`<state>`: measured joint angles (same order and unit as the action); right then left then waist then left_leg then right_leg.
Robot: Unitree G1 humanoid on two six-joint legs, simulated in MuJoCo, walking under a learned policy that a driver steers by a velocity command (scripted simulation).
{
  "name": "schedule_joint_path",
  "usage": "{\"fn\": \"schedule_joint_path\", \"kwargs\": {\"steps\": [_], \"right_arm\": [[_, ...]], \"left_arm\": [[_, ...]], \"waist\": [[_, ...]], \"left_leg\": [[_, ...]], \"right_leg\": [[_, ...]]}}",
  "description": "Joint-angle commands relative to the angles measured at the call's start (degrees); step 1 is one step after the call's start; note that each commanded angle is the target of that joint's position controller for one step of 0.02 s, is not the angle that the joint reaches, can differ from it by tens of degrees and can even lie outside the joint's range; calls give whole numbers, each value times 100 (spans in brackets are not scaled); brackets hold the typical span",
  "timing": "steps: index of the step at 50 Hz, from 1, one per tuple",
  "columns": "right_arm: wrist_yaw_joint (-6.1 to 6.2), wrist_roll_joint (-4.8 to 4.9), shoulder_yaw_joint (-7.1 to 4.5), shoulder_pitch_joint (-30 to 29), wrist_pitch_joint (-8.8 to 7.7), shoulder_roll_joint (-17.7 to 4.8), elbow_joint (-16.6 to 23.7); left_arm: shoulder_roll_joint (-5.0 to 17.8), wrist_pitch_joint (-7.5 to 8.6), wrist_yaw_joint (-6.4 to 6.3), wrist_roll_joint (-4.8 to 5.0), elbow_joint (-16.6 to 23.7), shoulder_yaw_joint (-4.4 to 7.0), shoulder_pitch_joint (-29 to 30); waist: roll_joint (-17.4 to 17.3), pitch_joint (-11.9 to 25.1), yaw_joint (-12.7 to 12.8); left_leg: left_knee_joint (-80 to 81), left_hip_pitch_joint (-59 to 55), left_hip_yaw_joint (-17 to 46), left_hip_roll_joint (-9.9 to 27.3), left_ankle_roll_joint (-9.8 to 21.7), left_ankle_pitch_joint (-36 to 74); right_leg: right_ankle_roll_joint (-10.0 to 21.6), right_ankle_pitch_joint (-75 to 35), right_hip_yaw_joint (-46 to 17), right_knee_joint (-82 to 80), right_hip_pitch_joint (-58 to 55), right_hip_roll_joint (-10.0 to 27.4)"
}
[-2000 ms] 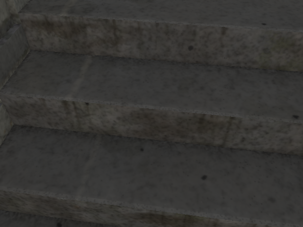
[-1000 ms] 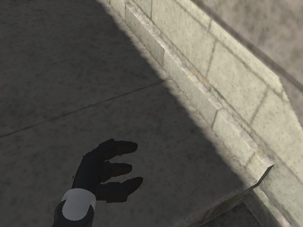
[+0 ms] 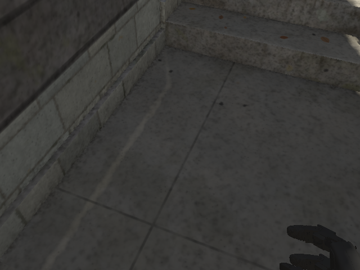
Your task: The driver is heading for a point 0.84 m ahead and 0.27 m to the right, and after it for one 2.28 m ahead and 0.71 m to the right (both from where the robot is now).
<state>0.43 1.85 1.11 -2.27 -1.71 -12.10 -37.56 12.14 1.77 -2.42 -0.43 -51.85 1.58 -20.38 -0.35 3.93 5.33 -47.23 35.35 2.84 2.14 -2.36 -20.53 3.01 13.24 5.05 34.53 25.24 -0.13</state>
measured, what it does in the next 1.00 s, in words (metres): walks ahead, turning right: left foot, then right foot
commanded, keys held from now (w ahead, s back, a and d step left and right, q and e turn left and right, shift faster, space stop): e+shift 0.34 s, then w+e+shift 0.32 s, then w+q+shift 0.16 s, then q+shift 0.18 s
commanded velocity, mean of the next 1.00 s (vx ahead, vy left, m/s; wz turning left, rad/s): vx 0.29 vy -0.01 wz -0.51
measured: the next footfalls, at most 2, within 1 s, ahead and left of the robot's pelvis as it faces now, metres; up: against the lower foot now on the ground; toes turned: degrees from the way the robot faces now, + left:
left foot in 0.06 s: +0.14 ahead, +0.12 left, +0.00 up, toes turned -4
right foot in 0.44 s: +0.02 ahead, -0.16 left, +0.00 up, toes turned -21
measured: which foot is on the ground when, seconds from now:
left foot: up 0.00-0.04, down 0.06-0.44, up 0.46-0.86, down 0.88-1.00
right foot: down 0.00-0.06, up 0.08-0.42, down 0.44-0.88, up 0.90-1.00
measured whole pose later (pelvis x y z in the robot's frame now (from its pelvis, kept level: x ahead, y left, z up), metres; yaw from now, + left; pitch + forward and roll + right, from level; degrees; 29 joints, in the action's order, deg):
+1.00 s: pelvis +0.30 -0.22 +0.00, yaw -30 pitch +4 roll +2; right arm -1.2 -1.3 -2.9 11.4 -3.5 -12.6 -42.7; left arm 11.2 5.4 0.6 -4.1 -42.4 1.5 -19.5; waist 1.6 0.9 1.8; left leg -28.2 26.7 -1.7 -9.0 8.0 -6.4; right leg -3.1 20.3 -8.0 87.0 27.5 -4.6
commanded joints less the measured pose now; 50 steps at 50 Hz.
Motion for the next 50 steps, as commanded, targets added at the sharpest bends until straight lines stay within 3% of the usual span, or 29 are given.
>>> {"fn": "schedule_joint_path", "kwargs": {"steps": [1, 3, 4, 5, 9, 17, 18, 20, 22, 23, 24, 25, 28, 29, 32, 36, 37, 38, 39, 41, 42, 43, 44, 45, 46, 47, 48, 49, 50], "right_arm": [[203, -26, -208, 1003, 155, -625, -96], [261, -114, -299, 1431, 184, -716, 0], [337, -290, -477, 1536, 229, -1303, 94], [396, -436, -456, 1405, 246, -1144, 344], [484, -229, -186, 234, 51, -224, 876], [429, -229, -656, 900, 43, -1056, 383], [536, -514, -707, 1072, -462, -1251, 499], [391, -583, -777, 180, -626, -1446, 557], [277, -483, -576, 240, -491, -813, 369], [223, -590, -312, 279, -437, 52, 346], [146, -532, -128, 88, -523, 336, 1104], [108, -307, -173, 5, -576, 121, 942], [284, -458, -317, 334, -699, -481, 443], [-160, -797, -497, 63, -530, -995, 738], [-504, -507, -361, -555, -288, -559, 848], [-475, -418, -203, -537, -329, -216, 811], [-394, -474, -136, -575, -300, 41, 641], [-369, -444, -133, -564, -177, -157, 586], [-358, -527, -197, -425, -70, -80, 565], [-277, -493, -291, -190, 16, -212, 568], [-139, -291, -420, 528, -130, -339, 568], [-62, -304, -517, 1429, -236, -476, 193], [27, -441, -613, 2135, -329, -715, -162], [62, -397, -661, 2522, -270, -903, -313], [-164, -111, -501, 3336, -374, -1140, -485], [-167, -366, -608, 3278, -353, -1081, -402], [44, -249, -820, 963, -125, -1051, 214], [-203, -333, -383, 1090, -273, -90, 36], [-297, -304, -372, 1178, -346, -72, -106]], "left_arm": [[1238, 33, -93, 76, 915, 359, 997], [803, 48, -64, 113, 968, 291, 958], [413, 89, -38, 166, 1170, 216, 1276], [495, 80, -83, 107, 1257, 237, 1167], [873, -309, -53, 73, 1201, 436, 161], [482, -451, 385, 118, 1921, 196, 969], [273, 70, 858, -314, 1619, 38, 635], [917, 449, 1049, -123, 1414, 380, -197], [1281, 701, 906, -182, 927, 678, -1251], [1412, 880, 756, -306, 778, 749, -1689], [1880, 1055, 632, -150, 1298, 756, -1263], [1514, 1054, 578, -286, 1316, 681, -746], [583, 761, 676, -325, 1117, 155, 97], [1155, 406, 371, 245, 1496, 498, -1], [983, 295, 85, 97, 1111, 517, -846], [557, 433, 94, 63, 666, 458, -868], [-141, 624, 557, -514, 691, -15, -440], [15, 729, 714, -556, 779, -16, -437], [600, 692, 197, 193, 723, 380, -936], [863, 680, -194, 189, 686, 407, -968], [957, 452, -167, 173, 238, 441, -1265], [853, 409, -149, 214, 324, 445, -1111], [594, 454, -124, 243, 586, 403, -797], [75, 529, -128, 109, 1058, 266, -457], [-664, 513, 543, -622, 967, -203, -2251], [397, 534, 608, -478, 1420, 139, -743], [955, 464, 114, 225, 1244, 364, -724], [781, 431, 381, -625, 1494, 64, -461], [394, 408, 378, -773, 1583, -2, -198]], "waist": [[670, 42, -725], [224, 43, -1042], [-1070, 55, -1070], [-1671, 400, -983], [-1037, 359, -244], [-742, 189, -692], [24, -79, -835], [-588, -103, -198], [212, -252, 190], [816, -131, 296], [1966, 286, 122], [1660, -563, 288], [541, -541, -336], [-136, -652, -137], [186, -731, 175], [782, -769, -98], [1402, 239, -352], [984, 133, -377], [134, -291, -43], [420, -347, -181], [2072, -54, -781], [1645, 244, -1163], [597, 440, -1396], [-795, 510, -1199], [-2508, 3647, -378], [-1075, 1519, -1031], [33, 730, -294], [701, 1516, -253], [424, 810, -30]], "left_leg": [[1251, -1809, -200, -275, 7, 834], [1877, -3347, 338, 142, 391, 522], [2644, -3567, 1686, 1350, 863, -579], [3197, -3291, 2697, 2206, 1446, -580], [2803, -2415, 1176, 1604, 1274, 846], [2573, -2156, -486, 1642, 1262, 1340], [3256, -1095, 144, 1773, 1313, -477], [3355, -1163, -168, 2066, 1003, -1931], [1386, -345, -812, 1668, 752, -2166], [-943, 593, -1122, 1097, 593, -1072], [-1831, 2571, -70, -250, 337, -1090], [-2971, 3364, 716, -177, 361, -694], [-4257, 2819, 464, 120, 250, 799], [-2770, 2459, 13, 413, 32, 852], [-1491, 2179, -164, 239, -77, 1171], [102, 1160, -523, -231, 247, 1681], [135, -193, -541, -208, 264, 1968], [-191, -812, -750, -308, 252, 2280], [432, 90, -1195, -624, 467, 1697], [1327, 87, -1321, -833, 690, 1449], [2173, -1142, -746, -736, 779, 1800], [2724, -2423, -827, -652, 876, 3023], [2531, -3927, -148, 31, 1118, 3812], [1505, -4783, 1039, 1142, 1395, 7565], [1748, -6490, 3482, 1784, 3257, 6642], [1912, -5498, 3759, 1649, 3225, 6643], [2538, -4023, 2556, 1812, 2915, 4978], [2874, -3388, 2533, 993, 2405, 2544], [3011, -2439, 2094, 642, 2299, 2358]], "right_leg": [[991, 626, -1743, -1406, 326, 910], [486, 1217, -1715, -639, 1466, 486], [84, 1417, -685, 803, 2446, -266], [-103, 1847, -594, 2413, 2586, -250], [-693, 981, -1032, 4787, 2251, 262], [-550, 989, -14, 1970, 527, 552], [-552, 778, 12, 2266, 20, 229], [-317, 821, -409, 1453, -795, 265], [171, 837, -668, -197, -2526, 126], [670, 1099, -1518, -409, -3124, 392], [2068, 2415, -5423, -1460, -3804, 1430], [1744, 4269, -5797, -2214, -3177, 1556], [1252, 2358, -4004, -1237, -1304, 924], [1334, 2408, -3980, -2393, -1481, 978], [1292, 874, -3710, -2511, -1942, 898], [877, -2644, -2288, -2285, -2305, 416], [855, -2570, -1565, -1860, -1227, 397], [830, -4147, -1608, -1746, -772, 651], [344, -5836, -1944, -1777, -2267, 834], [-341, -7494, -1740, -961, -3071, 923], [-88, -6248, -1412, -58, -3140, 143], [-124, -5405, -1075, 963, -2560, 130], [-166, -2581, -1011, 2357, -1071, -97], [-113, 1876, -595, 3927, 313, -624], [-858, 1242, -2327, 6144, 620, -667], [-1445, 1337, -2144, 7443, 2343, -851], [-733, 583, -1205, 6304, 1945, -117], [-673, 418, -1686, 5837, 1927, -107], [-443, 568, -1517, 5107, 1655, 53]]}}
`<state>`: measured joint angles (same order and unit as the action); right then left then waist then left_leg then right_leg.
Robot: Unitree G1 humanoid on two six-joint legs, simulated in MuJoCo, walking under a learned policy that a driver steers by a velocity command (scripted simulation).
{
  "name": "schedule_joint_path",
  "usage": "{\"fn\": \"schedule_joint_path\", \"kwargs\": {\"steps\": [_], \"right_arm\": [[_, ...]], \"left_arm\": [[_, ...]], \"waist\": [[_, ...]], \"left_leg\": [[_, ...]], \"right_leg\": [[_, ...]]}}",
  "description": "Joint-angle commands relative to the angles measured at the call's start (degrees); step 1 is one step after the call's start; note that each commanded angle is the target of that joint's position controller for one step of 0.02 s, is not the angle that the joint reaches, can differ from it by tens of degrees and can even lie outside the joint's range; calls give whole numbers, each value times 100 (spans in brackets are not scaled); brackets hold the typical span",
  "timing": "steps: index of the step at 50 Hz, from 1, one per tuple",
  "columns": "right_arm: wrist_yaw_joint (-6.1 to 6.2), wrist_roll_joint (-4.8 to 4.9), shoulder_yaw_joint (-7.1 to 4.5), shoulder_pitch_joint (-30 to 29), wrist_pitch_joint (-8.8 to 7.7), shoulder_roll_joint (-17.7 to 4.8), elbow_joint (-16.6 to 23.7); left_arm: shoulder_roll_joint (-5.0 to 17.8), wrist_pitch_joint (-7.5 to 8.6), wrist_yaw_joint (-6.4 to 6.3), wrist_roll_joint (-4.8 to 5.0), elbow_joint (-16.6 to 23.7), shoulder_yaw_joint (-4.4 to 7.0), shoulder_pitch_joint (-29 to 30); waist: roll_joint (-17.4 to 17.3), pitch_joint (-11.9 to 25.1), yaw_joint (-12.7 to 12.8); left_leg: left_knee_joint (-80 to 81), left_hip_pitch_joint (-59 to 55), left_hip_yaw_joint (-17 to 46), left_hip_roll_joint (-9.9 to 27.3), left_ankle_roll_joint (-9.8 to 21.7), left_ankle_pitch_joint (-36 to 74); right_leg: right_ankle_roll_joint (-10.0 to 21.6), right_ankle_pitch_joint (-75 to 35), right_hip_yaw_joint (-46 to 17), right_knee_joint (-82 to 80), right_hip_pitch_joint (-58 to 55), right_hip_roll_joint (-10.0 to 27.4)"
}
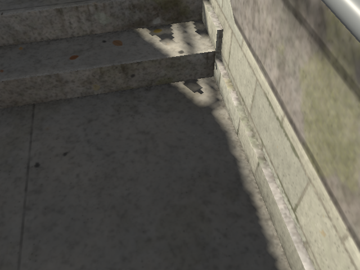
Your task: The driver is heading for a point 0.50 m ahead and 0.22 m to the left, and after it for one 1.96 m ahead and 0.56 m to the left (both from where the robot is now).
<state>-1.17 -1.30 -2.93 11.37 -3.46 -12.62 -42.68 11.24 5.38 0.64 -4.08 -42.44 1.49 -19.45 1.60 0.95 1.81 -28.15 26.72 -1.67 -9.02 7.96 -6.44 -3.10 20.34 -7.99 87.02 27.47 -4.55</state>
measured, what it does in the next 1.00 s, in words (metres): walks ahead, turning left: right foot, then left foot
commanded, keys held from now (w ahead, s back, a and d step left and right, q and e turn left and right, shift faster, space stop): q+shift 0.26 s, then w+q+shift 0.46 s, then w+e+shift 0.12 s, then e+shift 0.16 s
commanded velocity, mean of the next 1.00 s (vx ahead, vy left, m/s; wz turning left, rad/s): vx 0.56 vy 0.00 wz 0.65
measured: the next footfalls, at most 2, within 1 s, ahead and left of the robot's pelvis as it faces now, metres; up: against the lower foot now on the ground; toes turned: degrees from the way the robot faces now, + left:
right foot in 0.28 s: +0.26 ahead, -0.12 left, +0.00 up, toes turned +24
left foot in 0.76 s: +0.23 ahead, +0.29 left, +0.00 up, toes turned +45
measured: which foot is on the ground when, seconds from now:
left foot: down 0.00-0.28, up 0.30-0.74, down 0.76-1.00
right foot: up 0.00-0.26, down 0.28-0.74, up 0.76-1.00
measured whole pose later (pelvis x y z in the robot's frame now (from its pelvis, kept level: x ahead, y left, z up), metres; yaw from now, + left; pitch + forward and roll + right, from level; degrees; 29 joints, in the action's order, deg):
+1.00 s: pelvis +0.34 +0.30 +0.01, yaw +41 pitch +1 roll +0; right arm 0.5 -0.6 -1.6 25.1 -4.0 -12.9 -47.4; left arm 13.5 4.2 1.5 1.2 -43.3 1.5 -12.0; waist 2.3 0.5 -2.3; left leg -22.3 0.5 -5.8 -3.9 4.1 -22.8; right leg 3.4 6.9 -2.1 62.0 43.4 2.1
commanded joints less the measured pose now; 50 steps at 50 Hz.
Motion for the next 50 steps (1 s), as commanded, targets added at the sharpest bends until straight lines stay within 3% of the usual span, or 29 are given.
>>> {"fn": "schedule_joint_path", "kwargs": {"steps": [1, 3, 4, 5, 9, 12, 14, 15, 16, 17, 19, 21, 22, 23, 25, 27, 30, 34, 35, 37, 38, 39, 40, 41, 43, 45, 47, 48, 50], "right_arm": [[-145, -35, 47, -326, -146, 3, 394], [-109, 18, -68, -410, -256, -421, 440], [158, 186, -320, -165, -57, -1122, 638], [298, 144, -419, -171, 94, -1457, 740], [399, 260, -379, -99, 377, -1171, 862], [362, 511, -439, 38, 466, -1151, 823], [270, 442, -350, 196, 433, -701, 901], [154, 403, -229, 143, 414, -413, 1080], [66, 414, -156, 212, 291, -476, 1467], [-46, 458, -259, 254, 205, -802, 1307], [-68, 113, -256, 306, 253, -875, 1336], [11, 154, -235, 391, 361, -690, 1399], [75, 212, -246, 90, 399, -900, 1597], [-70, -389, -128, -503, 488, -770, 1628], [-211, -235, -104, -358, 664, -708, 1714], [-290, -158, -265, 65, 699, -1028, 1441], [-451, 39, -147, -533, 699, -816, 1623], [-556, 105, -205, -931, 695, -1038, 1643], [-507, 28, -229, -670, 627, -1099, 1473], [-346, -90, -275, 1154, 444, -1086, 726], [-208, -159, -335, 2000, 374, -1342, 261], [-71, -42, -371, 1671, 325, -2112, 563], [-2, 84, -413, 1988, 249, -2118, 573], [73, -133, -350, 2166, 221, -1905, 270], [94, -223, -272, 1331, 148, -1431, 183], [47, -151, -64, 1121, -102, -954, 112], [44, -12, -75, 677, -208, -985, 45], [148, 254, -114, 321, -318, -887, 170], [400, 64, 17, -54, -236, -630, 230]], "left_arm": [[289, -59, 68, -480, 677, -100, 90], [179, -131, 2, -160, 982, -190, 209], [1056, -48, -336, 180, 888, 149, 524], [997, 28, -427, 251, 963, 147, 712], [609, -113, -450, 241, 772, 77, 923], [928, -122, -445, 440, 821, 249, 1279], [1224, -111, -447, 374, 620, 435, 654], [1374, -246, -512, 361, 498, 549, -51], [1577, -225, -494, 333, 363, 607, -120], [1359, -200, -566, 380, 397, 653, 99], [1304, -199, -573, 478, 501, 576, 280], [1255, -237, -445, 509, 344, 548, 170], [1316, -221, -450, 495, 394, 472, 344], [1160, -202, -406, 153, 327, 345, 261], [1590, -136, -439, 158, 273, 497, 158], [1618, -1, -327, 229, 320, 534, 525], [1695, -21, -197, 250, 162, 562, 209], [1783, -127, -191, 179, -69, 623, -35], [1834, -146, -179, 209, -81, 634, -25], [2050, -112, -161, 278, -214, 691, -362], [1384, -83, -128, 184, -36, 450, -307], [606, 60, 7, 194, 665, 247, -95], [1082, 121, 37, 132, 840, 358, 1035], [1107, 112, 3, 260, 805, 339, 1291], [833, 66, 52, 238, 392, 170, 796], [785, -179, 38, 340, 56, 127, 229], [852, -274, 97, 368, -156, 181, 60], [670, -116, 1, 724, 195, 144, 578], [698, 68, 163, 606, 260, 114, 924]], "waist": [[-126, 689, 280], [-216, 593, 436], [-55, -4, 79], [-1, 89, 107], [-808, 548, -138], [-806, 627, -178], [-529, 1125, 31], [225, 1447, 373], [1745, 1482, 176], [1333, 1196, 68], [876, 900, 47], [410, 295, -48], [507, -158, -70], [197, -693, -64], [689, -718, -183], [982, -399, -414], [1024, -607, -237], [1275, -921, -78], [1188, -701, -214], [-136, 417, -1101], [-1582, 600, -1343], [-3649, 945, -878], [-2567, 673, -1410], [-1451, 270, -1343], [-158, -199, -575], [-507, -362, -183], [-473, -598, 23], [-1001, -719, 43], [-539, -857, 28]], "left_leg": [[1354, -639, 2458, 1662, 1306, 682], [1272, 100, 2250, 1353, 1220, 1295], [1252, 15, 2307, 1139, 1095, 1211], [1171, 37, 2384, 1194, 899, 1350], [604, -113, 2324, 868, 445, 1551], [361, -726, 2885, 740, 93, 402], [-918, 48, 2495, 393, -234, -1756], [-2179, 1561, 1456, 109, -385, -3377], [-3310, 2310, 941, 388, -478, -2883], [-4248, 2631, 762, 791, -609, -2444], [-6035, 3174, 535, 918, -768, -1886], [-6547, 3174, 508, 1117, -798, -1472], [-6051, 3029, 460, 1191, -892, -1008], [-5539, 2797, 482, 941, -850, -868], [-5327, 2588, 515, 1038, -954, -434], [-4896, 2002, 609, 1125, -957, 111], [-3630, 1410, 142, 1430, -793, -295], [-1997, 494, -413, 1306, -188, -1166], [-1835, 137, -555, 1116, -73, -1664], [-1053, -2030, -919, 239, 181, -1731], [-805, -3284, 33, 668, -39, -2136], [791, -4003, 3465, 1900, 264, -4122], [1813, -3796, 4436, 2415, 211, -3317], [1269, -3790, 3702, 2520, 178, -2291], [1188, -2293, 2606, 2415, 18, -1782], [1211, -1891, 1813, 2413, -137, 1085], [1401, -1726, 441, 1903, -423, 3712], [1334, -1818, 486, 2234, -274, 3972], [1588, -1705, -550, 1625, -617, 3219]], "right_leg": [[226, -2, -229, -380, 1167, 653], [-35, 432, 103, -1002, 820, 525], [-146, -257, 293, -1631, 969, 588], [-224, -273, 217, -2485, 833, 533], [-369, -855, 306, -4449, -170, 111], [-304, -1170, 98, -5940, -706, 29], [177, -1669, -297, -6438, -2637, 1070], [943, -482, -1295, -6335, -4004, 2328], [1604, 2058, -3221, -7133, -3724, 3185], [1630, 2859, -3411, -7189, -3591, 3107], [1174, 2466, -2489, -6985, -3425, 2636], [904, 1884, -1487, -6988, -2502, 2330], [815, 1977, -1046, -7392, -1824, 2056], [814, 1946, -749, -7610, -1208, 2001], [849, 2299, -392, -7914, -1038, 2156], [669, 1839, 170, -7917, -929, 2157], [444, 1570, 1236, -8299, -1061, 2369], [371, 1421, 1879, -8234, -1531, 2413], [428, 140, 2044, -7661, -1805, 2399], [709, -3782, 2554, -4472, -1877, 2220], [684, -1939, 2294, -2373, -296, 1902], [475, 1227, 1378, -680, 1917, 891], [530, 984, 594, -123, 2635, 719], [731, 513, 465, 220, 3098, 868], [776, -412, 353, -622, 2334, 1361], [755, -541, 110, -1038, 1716, 1216], [674, -912, 416, -1915, 1363, 851], [672, -1191, -58, -2228, 1678, 905], [616, -2389, 743, -3880, 1418, 639]]}}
